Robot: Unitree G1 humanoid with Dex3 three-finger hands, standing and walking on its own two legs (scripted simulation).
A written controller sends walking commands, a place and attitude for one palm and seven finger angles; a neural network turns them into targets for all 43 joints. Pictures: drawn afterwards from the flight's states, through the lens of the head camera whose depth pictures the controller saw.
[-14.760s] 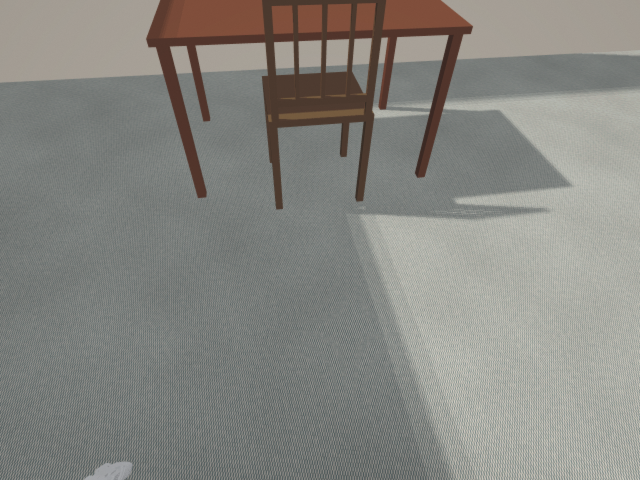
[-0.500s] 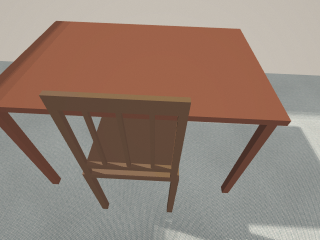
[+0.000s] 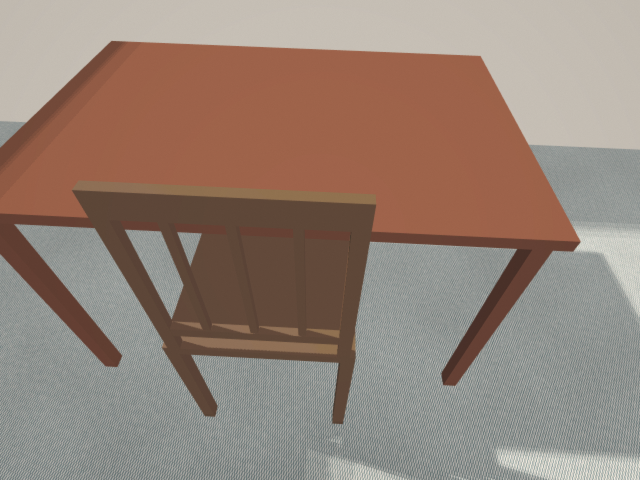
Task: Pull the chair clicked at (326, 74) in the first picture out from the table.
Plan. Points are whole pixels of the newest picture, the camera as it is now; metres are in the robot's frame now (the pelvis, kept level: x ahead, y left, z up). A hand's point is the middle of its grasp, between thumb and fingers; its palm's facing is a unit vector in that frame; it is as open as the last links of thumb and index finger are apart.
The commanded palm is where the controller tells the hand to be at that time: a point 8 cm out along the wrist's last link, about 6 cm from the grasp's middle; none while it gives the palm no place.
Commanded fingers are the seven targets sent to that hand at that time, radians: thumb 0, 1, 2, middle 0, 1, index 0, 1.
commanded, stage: look again from close up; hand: left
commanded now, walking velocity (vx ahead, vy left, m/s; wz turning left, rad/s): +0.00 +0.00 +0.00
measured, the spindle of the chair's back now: (244, 284) +0.43 +0.16 -0.08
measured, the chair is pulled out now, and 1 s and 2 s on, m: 0.00 0.00 0.00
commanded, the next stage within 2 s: raise the hand toward the chair's back in 0.80 s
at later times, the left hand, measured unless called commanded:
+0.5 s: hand out of the picture -0.03 +0.14 -0.17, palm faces +0.03 -0.98 -0.17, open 7.4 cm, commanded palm none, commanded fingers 0.00 0.90 0.90 -0.20 -0.30 -0.20 -0.30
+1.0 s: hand out of the picture +0.03 +0.17 -0.14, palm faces +0.15 -0.95 -0.26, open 7.3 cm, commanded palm +0.10 +0.18 -0.07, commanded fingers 0.00 0.76 0.84 -0.19 -0.28 -0.19 -0.28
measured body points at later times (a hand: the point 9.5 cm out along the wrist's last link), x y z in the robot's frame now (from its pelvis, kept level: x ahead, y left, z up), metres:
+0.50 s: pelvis +0.00 -0.01 +0.00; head +0.00 -0.02 +0.45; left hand -0.03 +0.20 -0.16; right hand -0.02 -0.22 -0.17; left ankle +0.01 +0.09 -0.74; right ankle -0.05 -0.09 -0.74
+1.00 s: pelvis -0.01 -0.02 -0.01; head +0.00 -0.04 +0.44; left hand +0.02 +0.22 -0.11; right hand +0.00 -0.25 -0.16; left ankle +0.01 +0.09 -0.74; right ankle -0.05 -0.09 -0.74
